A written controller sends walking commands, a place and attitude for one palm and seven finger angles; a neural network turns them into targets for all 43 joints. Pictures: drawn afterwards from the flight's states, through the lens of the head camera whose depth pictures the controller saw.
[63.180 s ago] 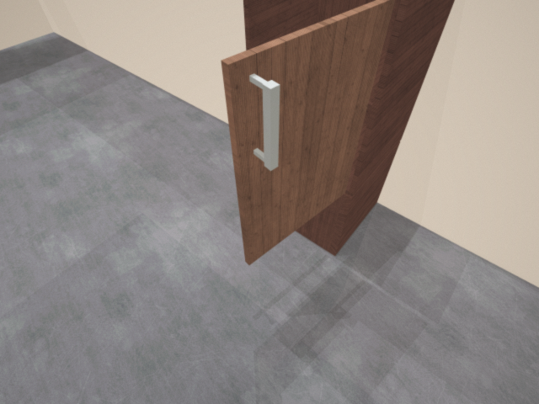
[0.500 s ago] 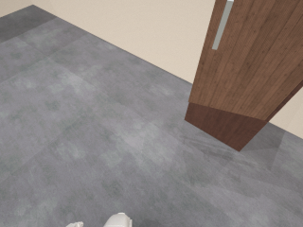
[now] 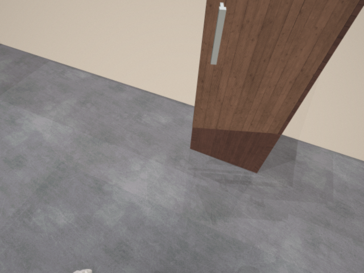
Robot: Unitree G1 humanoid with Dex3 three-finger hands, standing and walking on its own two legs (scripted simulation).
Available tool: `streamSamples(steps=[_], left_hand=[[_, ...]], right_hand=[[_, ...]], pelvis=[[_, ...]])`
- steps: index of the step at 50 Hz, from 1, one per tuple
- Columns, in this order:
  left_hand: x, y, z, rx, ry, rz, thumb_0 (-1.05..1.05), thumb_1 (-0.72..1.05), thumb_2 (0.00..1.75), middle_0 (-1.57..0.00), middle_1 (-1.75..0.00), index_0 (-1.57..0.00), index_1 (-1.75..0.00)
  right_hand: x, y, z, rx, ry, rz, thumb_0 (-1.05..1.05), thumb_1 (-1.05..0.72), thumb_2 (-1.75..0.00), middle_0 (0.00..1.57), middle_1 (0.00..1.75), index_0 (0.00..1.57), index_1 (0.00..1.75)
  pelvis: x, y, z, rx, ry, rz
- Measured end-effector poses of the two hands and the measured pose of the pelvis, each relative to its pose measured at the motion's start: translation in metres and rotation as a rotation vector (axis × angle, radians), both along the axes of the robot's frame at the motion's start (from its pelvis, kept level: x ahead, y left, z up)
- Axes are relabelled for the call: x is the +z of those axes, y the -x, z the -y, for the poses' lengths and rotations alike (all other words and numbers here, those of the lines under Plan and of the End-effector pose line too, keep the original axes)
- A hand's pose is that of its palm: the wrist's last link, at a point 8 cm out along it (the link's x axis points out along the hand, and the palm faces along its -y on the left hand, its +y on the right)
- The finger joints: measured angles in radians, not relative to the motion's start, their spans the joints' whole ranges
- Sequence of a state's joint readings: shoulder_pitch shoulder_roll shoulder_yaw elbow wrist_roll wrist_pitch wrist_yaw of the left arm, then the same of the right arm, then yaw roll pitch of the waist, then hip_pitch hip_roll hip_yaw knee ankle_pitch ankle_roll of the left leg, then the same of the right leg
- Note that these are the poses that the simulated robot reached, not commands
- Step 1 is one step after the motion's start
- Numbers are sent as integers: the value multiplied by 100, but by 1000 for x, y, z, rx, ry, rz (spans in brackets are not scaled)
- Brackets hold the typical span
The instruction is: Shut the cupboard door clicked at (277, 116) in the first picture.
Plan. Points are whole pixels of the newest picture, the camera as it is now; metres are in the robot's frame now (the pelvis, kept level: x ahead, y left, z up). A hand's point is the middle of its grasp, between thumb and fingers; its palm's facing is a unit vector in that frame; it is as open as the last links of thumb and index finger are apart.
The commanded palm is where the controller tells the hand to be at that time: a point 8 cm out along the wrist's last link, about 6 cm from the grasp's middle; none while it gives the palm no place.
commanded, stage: take the last steps up to it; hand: left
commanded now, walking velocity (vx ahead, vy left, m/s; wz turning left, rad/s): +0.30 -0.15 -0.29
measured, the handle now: (217, 35) +0.75 -0.08 +0.13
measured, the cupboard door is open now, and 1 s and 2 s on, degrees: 19 19 19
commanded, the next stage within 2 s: come to a stop and stand still in 0.80 s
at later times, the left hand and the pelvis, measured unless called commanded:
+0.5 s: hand out of the picture +0.14 +0.18 -0.20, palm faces -0.10 -0.99 -0.11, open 7.4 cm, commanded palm none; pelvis +0.12 +0.00 -0.01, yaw -7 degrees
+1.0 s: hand (178, 173) +0.43 +0.02 -0.18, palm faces -0.24 -0.95 -0.20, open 7.4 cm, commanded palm none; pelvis +0.29 -0.12 -0.02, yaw -10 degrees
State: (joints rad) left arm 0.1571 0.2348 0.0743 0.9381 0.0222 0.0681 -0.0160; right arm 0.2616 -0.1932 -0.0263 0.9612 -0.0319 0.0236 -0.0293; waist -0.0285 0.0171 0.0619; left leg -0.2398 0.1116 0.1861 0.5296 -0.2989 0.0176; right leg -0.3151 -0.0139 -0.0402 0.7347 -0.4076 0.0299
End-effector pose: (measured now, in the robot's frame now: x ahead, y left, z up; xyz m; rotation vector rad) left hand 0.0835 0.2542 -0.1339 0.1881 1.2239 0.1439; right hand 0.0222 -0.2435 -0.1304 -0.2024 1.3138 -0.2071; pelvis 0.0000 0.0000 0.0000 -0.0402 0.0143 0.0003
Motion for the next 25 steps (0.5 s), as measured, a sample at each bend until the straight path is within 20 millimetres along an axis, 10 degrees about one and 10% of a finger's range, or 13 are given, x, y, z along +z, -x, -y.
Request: streamSamples(steps=[8, 18, 25], left_hand=[[2, -14, 35, -26, 0, 34, 0, 91, 90, -20, -30, -20, -29], [-27, -6, 39, -4, 83, -144, 0, 91, 90, -20, -30, -20, -30], [-38, -61, 25, -75, 101, -202, 0, 91, 90, -20, -30, -20, -29]], right_hand=[[-17, 20, 31, -78, -22, -89, 1, -91, -90, 20, 30, 20, 30], [6, -81, 27, -40, 35, 63, 1, -91, -90, 20, 30, 20, 30], [16, -119, 11, -74, 79, 140, 0, -91, -90, 20, 30, 20, 30]], pelvis=[[-6, -22, 19, -27, -11, 2], [-8, -77, 12, -46, 5, -5], [-9, -123, 3, -118, 1, 12]])
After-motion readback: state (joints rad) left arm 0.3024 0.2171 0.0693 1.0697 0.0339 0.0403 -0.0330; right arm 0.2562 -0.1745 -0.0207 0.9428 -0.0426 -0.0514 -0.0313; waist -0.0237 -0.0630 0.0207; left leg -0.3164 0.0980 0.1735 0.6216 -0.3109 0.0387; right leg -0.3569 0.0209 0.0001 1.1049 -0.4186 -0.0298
